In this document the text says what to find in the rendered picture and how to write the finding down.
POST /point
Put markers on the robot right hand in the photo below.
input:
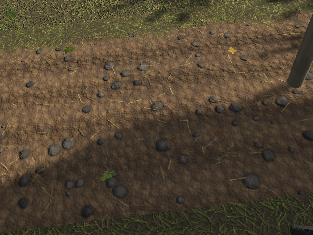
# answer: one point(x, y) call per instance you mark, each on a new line
point(301, 230)

